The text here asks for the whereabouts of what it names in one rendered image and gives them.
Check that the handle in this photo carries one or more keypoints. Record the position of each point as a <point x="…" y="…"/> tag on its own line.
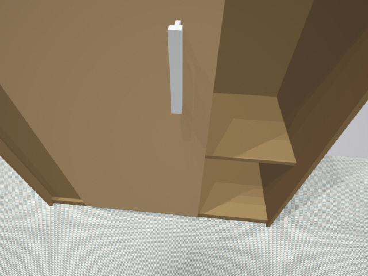
<point x="175" y="45"/>

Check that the wardrobe door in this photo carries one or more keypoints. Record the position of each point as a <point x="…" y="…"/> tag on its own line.
<point x="16" y="133"/>
<point x="92" y="80"/>

